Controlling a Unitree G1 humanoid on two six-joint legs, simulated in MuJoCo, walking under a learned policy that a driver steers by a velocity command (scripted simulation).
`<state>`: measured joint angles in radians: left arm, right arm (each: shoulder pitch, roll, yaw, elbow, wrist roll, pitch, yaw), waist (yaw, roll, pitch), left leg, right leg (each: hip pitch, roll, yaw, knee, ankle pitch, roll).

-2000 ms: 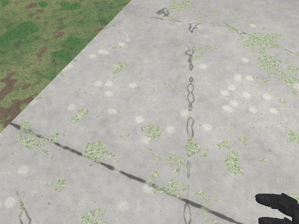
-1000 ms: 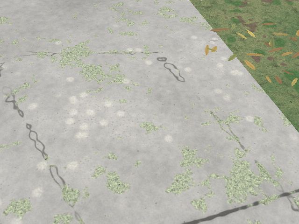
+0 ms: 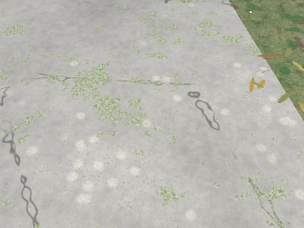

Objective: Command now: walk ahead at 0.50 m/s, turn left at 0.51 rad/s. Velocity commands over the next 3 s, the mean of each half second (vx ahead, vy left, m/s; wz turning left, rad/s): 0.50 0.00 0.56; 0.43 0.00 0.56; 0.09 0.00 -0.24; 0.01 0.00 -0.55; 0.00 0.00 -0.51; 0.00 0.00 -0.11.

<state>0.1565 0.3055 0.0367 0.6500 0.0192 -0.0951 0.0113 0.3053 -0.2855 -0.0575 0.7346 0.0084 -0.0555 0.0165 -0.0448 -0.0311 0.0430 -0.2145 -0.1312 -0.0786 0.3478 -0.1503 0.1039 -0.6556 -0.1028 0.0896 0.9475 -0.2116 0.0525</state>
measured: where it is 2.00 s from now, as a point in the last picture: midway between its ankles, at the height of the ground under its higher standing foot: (105, 194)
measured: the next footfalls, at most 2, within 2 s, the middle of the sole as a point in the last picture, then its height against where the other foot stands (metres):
right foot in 0.22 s outside the picture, level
left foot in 0.72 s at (104, 220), level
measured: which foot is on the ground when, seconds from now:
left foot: down 0.00-0.22, up 0.24-0.70, down 0.72-1.00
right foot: up 0.00-0.20, down 0.22-0.72, up 0.74-1.00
